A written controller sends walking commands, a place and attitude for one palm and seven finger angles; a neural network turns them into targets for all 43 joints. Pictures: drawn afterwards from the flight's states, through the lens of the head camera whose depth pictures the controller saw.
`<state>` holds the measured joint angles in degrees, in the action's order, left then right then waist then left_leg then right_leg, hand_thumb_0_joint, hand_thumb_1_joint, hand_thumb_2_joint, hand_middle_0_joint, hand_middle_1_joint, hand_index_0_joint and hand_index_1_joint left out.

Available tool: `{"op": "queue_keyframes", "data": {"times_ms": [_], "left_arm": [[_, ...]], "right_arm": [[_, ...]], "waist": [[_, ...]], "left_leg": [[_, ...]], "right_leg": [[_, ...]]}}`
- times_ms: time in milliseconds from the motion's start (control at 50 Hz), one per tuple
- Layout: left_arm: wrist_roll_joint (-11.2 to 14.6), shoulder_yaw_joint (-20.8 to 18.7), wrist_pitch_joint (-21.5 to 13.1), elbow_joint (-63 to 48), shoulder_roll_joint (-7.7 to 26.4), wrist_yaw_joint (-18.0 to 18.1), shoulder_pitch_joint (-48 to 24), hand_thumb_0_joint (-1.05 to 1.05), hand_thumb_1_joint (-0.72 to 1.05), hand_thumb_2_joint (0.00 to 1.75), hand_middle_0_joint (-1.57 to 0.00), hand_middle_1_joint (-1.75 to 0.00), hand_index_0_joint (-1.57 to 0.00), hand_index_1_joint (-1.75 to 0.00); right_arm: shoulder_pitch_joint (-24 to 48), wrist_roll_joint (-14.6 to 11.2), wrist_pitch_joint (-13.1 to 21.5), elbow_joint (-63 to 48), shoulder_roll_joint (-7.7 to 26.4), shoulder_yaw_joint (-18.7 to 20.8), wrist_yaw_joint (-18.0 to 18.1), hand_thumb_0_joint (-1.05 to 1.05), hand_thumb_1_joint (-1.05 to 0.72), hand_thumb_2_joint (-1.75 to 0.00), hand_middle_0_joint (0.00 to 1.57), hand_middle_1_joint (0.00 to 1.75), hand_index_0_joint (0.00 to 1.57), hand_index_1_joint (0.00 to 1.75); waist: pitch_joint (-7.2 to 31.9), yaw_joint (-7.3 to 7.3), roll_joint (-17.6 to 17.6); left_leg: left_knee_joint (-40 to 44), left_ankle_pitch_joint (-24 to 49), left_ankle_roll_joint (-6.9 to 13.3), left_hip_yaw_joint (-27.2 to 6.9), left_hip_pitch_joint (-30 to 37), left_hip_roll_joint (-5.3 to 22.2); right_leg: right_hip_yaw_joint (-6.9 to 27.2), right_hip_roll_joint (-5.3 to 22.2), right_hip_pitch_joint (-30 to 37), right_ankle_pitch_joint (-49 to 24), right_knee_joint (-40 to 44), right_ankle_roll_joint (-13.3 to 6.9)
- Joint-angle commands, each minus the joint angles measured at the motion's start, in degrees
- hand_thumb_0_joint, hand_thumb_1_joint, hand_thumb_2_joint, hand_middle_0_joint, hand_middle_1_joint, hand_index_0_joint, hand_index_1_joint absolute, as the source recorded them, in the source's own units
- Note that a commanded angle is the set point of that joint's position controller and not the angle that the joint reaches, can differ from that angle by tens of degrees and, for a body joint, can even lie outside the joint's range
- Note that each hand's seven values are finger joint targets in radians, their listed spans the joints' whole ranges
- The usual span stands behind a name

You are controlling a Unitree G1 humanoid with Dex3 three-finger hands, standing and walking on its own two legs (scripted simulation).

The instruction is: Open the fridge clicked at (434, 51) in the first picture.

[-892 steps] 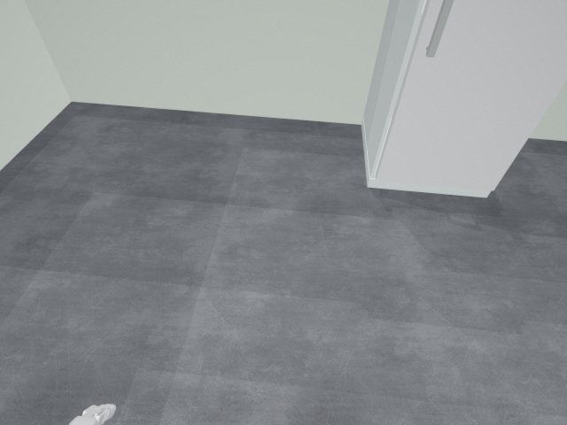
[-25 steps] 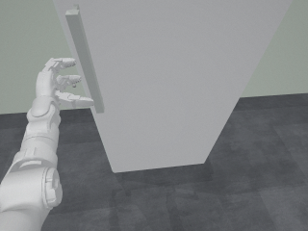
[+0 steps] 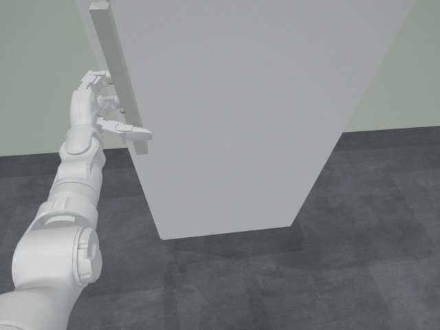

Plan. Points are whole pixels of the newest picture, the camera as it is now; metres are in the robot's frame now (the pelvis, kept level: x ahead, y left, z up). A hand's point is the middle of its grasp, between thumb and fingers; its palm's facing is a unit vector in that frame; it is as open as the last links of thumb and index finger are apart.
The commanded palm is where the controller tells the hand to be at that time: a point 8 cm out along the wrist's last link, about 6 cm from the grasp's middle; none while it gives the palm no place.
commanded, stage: slide the fingers in behind the handle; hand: left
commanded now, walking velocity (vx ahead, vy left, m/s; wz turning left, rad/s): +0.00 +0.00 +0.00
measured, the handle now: (127, 88) +0.53 +0.16 +0.15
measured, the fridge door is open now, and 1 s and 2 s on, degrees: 0 0 0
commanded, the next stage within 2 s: grip the handle and tug to test in 0.96 s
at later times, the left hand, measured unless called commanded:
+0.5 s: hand (129, 112) +0.48 +0.15 +0.14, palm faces +0.12 -0.99 +0.01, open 14.0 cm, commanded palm +0.45 +0.20 +0.14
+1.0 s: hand (132, 110) +0.48 +0.15 +0.14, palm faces +0.12 -0.99 +0.02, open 13.9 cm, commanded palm +0.45 +0.20 +0.14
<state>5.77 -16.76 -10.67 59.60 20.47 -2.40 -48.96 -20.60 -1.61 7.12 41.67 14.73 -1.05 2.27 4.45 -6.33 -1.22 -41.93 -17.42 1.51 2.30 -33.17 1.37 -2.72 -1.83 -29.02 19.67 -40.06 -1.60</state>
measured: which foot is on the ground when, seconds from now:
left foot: down 0.00-1.00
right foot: down 0.00-1.00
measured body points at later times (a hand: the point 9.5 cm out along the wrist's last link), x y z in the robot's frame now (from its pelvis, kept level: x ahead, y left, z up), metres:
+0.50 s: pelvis +0.00 -0.01 +0.00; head +0.04 -0.01 +0.45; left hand +0.46 +0.21 +0.14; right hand +0.06 -0.28 -0.11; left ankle +0.04 +0.10 -0.71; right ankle +0.00 -0.10 -0.71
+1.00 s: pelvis +0.01 -0.01 +0.00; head +0.05 +0.00 +0.45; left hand +0.47 +0.20 +0.14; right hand +0.05 -0.27 -0.12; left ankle +0.04 +0.10 -0.71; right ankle +0.00 -0.10 -0.71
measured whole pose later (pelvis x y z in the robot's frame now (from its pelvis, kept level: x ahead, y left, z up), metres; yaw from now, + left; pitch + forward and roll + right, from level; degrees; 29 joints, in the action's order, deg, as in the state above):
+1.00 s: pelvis +0.01 -0.01 +0.00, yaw +0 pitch +9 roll -1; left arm 6.0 -16.8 -10.1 58.7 18.6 -0.8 -47.6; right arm -21.2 -1.6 5.9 42.4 14.4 -0.6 2.1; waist 5.0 -6.2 -1.3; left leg -41.1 -17.9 1.1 2.4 -31.8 1.8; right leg -2.4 -2.4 -27.8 20.0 -39.2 -2.0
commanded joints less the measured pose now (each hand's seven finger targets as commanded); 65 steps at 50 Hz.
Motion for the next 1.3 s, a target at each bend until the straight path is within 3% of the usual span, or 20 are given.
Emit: {"op": "queue_keyframes", "data": {"times_ms": [0,140,200,280,340,440,460,500,560,600,660,740,800,900,960,1040,1080,1160,1220,1280], "left_arm": [[1.05,-0.50,-3.71,-13.16,10.14,-0.01,-26.65,0.00,-0.50,0.30,-0.30,-1.20,-0.30,-1.20],[0.17,-4.43,-4.11,-15.83,15.08,1.30,-25.39,0.00,-0.50,0.30,-0.30,-1.20,-0.30,-1.20],[0.00,-3.02,-4.14,-14.40,13.92,1.03,-26.35,0.00,-0.50,0.30,-0.30,-1.20,-0.30,-1.20],[0.52,-0.44,-3.65,-15.67,11.21,0.05,-27.10,0.00,-0.50,0.30,-0.30,-1.20,-0.30,-1.20],[1.32,-1.75,-2.82,-14.08,12.00,-0.36,-25.08,0.00,-0.50,0.30,-0.30,-1.20,-0.30,-1.20],[0.99,-0.92,-2.96,-14.84,11.37,0.19,-27.29,0.00,-0.50,0.30,-0.30,-1.20,-0.30,-1.20],[0.82,1.79,-3.09,-15.13,8.33,0.27,-28.18,0.00,-0.50,0.30,-0.30,-1.20,-0.30,-1.20],[0.64,1.72,-3.56,-15.14,8.05,1.01,-29.29,0.00,-0.50,0.30,-0.30,-1.20,-0.30,-1.20],[0.82,-1.74,-3.99,-13.60,11.95,1.64,-28.60,0.00,-0.50,0.30,-0.30,-1.20,-0.30,-1.20],[0.77,-0.17,-3.85,-13.20,9.89,1.72,-29.68,0.00,-0.50,0.30,-0.30,-1.20,-0.30,-1.20],[-0.11,-3.06,-3.81,-11.37,13.88,2.16,-29.70,0.00,-0.50,0.30,-0.30,-1.20,-0.30,-1.20],[-0.53,-1.98,-4.72,-12.83,12.26,1.92,-28.32,0.00,-0.50,0.30,-0.30,-1.20,-0.30,-1.20],[0.09,0.74,-4.98,-13.82,8.36,1.21,-27.50,0.00,-0.50,0.30,-0.30,-1.20,-0.30,-1.20],[1.19,-1.71,-3.52,-12.45,10.56,1.11,-26.66,0.00,-0.50,0.30,-0.30,-1.20,-0.30,-1.20],[0.40,-0.16,-3.61,-15.88,9.28,1.56,-26.59,0.00,-0.50,0.30,-0.30,-1.20,-0.30,-1.20],[0.08,-0.54,-3.68,-16.08,9.58,2.17,-24.21,0.00,-0.50,0.30,-0.30,-1.20,-0.30,-1.20],[0.55,1.54,-3.31,-15.98,6.67,2.14,-25.11,0.00,-0.41,0.34,-0.31,-1.21,-0.31,-1.21],[0.67,0.14,-2.84,-16.22,8.70,2.38,-27.17,0.00,-0.22,0.42,-0.33,-1.24,-0.33,-1.24],[0.18,0.69,-3.12,-13.54,8.61,2.72,-28.99,0.00,-0.08,0.48,-0.35,-1.26,-0.35,-1.26],[-0.13,0.21,-4.39,-14.55,9.17,3.27,-30.43,0.00,0.06,0.54,-0.36,-1.28,-0.36,-1.28]], "right_arm": [[-2.52,-0.34,2.10,-5.07,9.14,3.62,0.41,0.00,-0.90,-0.90,0.20,0.30,0.20,0.30],[-2.66,-0.12,1.77,-5.14,9.24,3.78,0.55,0.00,-0.90,-0.90,0.20,0.30,0.20,0.30],[-2.56,-0.18,1.67,-4.85,8.85,3.53,0.58,0.00,-0.90,-0.90,0.20,0.30,0.20,0.30],[-2.36,-0.40,1.73,-4.95,8.77,3.66,0.56,0.00,-0.90,-0.90,0.20,0.30,0.20,0.30],[-2.67,-0.55,1.57,-4.82,9.07,3.79,0.76,0.00,-0.90,-0.90,0.20,0.30,0.20,0.30],[-2.14,-0.65,1.49,-4.86,8.75,3.61,0.74,0.00,-0.90,-0.90,0.20,0.30,0.20,0.30],[-1.63,-0.67,1.60,-4.95,8.28,3.48,0.64,0.00,-0.90,-0.90,0.20,0.30,0.20,0.30],[-1.84,-0.46,1.93,-4.54,8.34,3.61,0.51,0.00,-0.90,-0.90,0.20,0.30,0.20,0.30],[-1.87,-0.39,1.73,-4.35,8.81,3.61,0.64,0.00,-0.90,-0.90,0.20,0.30,0.20,0.30],[-1.60,-0.34,1.83,-4.44,8.46,3.42,0.57,0.00,-0.90,-0.90,0.20,0.30,0.20,0.30],[-2.15,-0.06,1.50,-4.31,8.96,3.26,0.56,0.00,-0.90,-0.90,0.20,0.30,0.20,0.30],[-2.21,0.01,1.46,-5.16,8.75,3.43,0.37,0.00,-0.90,-0.90,0.20,0.30,0.20,0.30],[-2.24,-0.10,1.70,-5.09,8.45,3.72,0.15,0.00,-0.90,-0.90,0.20,0.30,0.20,0.30],[-2.55,-0.30,1.29,-4.57,8.90,3.76,0.43,0.00,-0.90,-0.90,0.20,0.30,0.20,0.30],[-2.11,-0.30,1.29,-4.92,8.52,3.71,0.31,0.00,-0.90,-0.90,0.20,0.30,0.20,0.30],[-2.32,-0.20,1.16,-5.00,8.81,3.85,0.16,0.00,-0.90,-0.90,0.20,0.30,0.20,0.30],[-1.77,-0.24,1.32,-4.92,8.44,3.78,0.14,0.00,-0.90,-0.90,0.20,0.30,0.20,0.30],[-1.56,-0.32,1.22,-4.80,8.76,3.81,0.40,0.00,-0.90,-0.90,0.20,0.30,0.20,0.30],[-1.40,-0.26,1.30,-4.40,8.56,3.32,0.54,0.00,-0.90,-0.90,0.20,0.30,0.20,0.30],[-1.50,0.02,1.70,-4.34,8.65,3.43,0.44,0.00,-0.90,-0.90,0.20,0.30,0.20,0.30]], "waist": [[19.79,0.10,-0.41],[19.74,1.27,-1.35],[17.68,0.18,-0.20],[18.97,-0.18,-1.86],[18.93,0.11,0.67],[17.70,0.00,-0.35],[17.60,-0.61,-1.56],[17.91,-0.76,-1.75],[18.98,0.31,-0.59],[18.99,-0.31,-0.33],[19.15,0.10,0.15],[21.08,0.35,-0.83],[21.68,-0.14,-1.79],[19.50,0.23,1.50],[20.73,0.53,-2.67],[19.63,0.84,-1.42],[18.29,0.16,-0.64],[18.81,0.19,-0.92],[15.33,-0.43,0.29],[18.24,-0.37,-1.13]], "left_leg": [[4.39,12.39,-0.35,-4.38,17.30,-0.57],[4.38,11.50,0.27,-3.04,15.13,-1.13],[4.60,9.50,0.45,-2.78,13.51,-1.23],[4.40,10.76,0.44,-2.68,15.11,-1.32],[4.44,10.79,0.56,-2.57,14.64,-1.45],[4.49,9.73,0.58,-2.72,14.45,-1.55],[4.54,9.79,0.52,-2.86,15.25,-1.57],[4.35,9.62,0.32,-3.35,16.46,-1.33],[4.45,9.71,0.29,-3.39,15.43,-1.42],[4.19,9.93,0.40,-3.03,15.39,-1.60],[4.18,10.04,0.49,-3.08,13.79,-1.63],[3.70,12.35,0.37,-2.86,15.33,-1.62],[3.42,14.28,0.07,-3.22,17.87,-1.16],[4.23,12.61,0.29,-3.06,15.47,-1.22],[4.15,14.45,0.11,-3.20,17.88,-1.24],[4.40,14.57,-0.03,-3.45,17.72,-1.01],[4.66,13.26,-0.03,-3.52,17.48,-0.98],[5.00,12.11,0.06,-3.43,17.49,-1.03],[5.40,8.36,0.08,-3.67,15.23,-1.08],[4.83,9.65,0.07,-3.86,17.07,-1.10]], "right_leg": [[1.66,-1.09,2.20,-15.05,5.72,0.42],[2.93,-0.90,5.19,-16.68,6.31,0.53],[3.32,-0.72,4.97,-15.89,6.90,0.83],[3.52,-0.62,5.16,-17.61,7.05,0.85],[3.67,-0.63,6.24,-18.19,7.43,1.01],[3.72,-0.39,5.10,-16.81,7.54,1.00],[3.50,-0.37,4.28,-16.68,7.54,0.97],[3.00,-0.60,2.69,-15.40,7.24,0.87],[3.27,-0.46,4.24,-15.72,7.00,0.76],[3.35,-0.39,4.25,-16.76,6.98,0.95],[3.67,-0.14,5.01,-17.20,6.59,0.99],[3.41,-0.43,5.55,-19.29,5.86,0.77],[2.68,-0.87,3.99,-19.74,5.56,0.67],[2.82,-0.84,5.24,-19.23,6.54,0.83],[2.57,-0.86,4.54,-19.51,6.14,0.56],[2.23,-1.09,4.49,-18.62,6.17,0.37],[2.03,-1.13,3.56,-17.51,6.53,0.53],[2.34,-0.91,3.79,-16.68,6.84,0.57],[2.34,-0.85,2.31,-13.13,7.39,0.62],[2.36,-0.83,2.30,-13.87,6.74,0.49]]}}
